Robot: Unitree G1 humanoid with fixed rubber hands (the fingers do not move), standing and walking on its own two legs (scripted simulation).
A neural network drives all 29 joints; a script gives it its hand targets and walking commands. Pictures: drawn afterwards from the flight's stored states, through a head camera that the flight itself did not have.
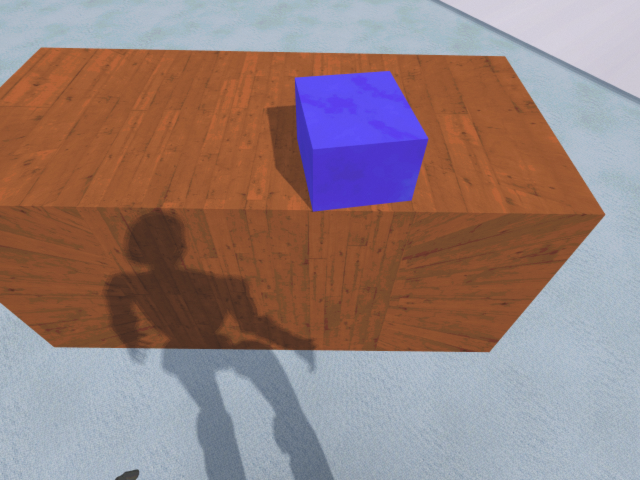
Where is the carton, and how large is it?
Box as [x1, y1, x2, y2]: [295, 71, 427, 211]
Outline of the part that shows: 389,71 295,78 297,140 313,211 411,200 425,149 427,137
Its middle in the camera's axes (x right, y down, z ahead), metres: +0.07 -0.21 +0.82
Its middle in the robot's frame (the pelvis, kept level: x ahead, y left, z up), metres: +0.74 -0.03 -0.02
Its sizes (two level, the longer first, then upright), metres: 0.247 0.209 0.155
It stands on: a pedestal, 0.68 m high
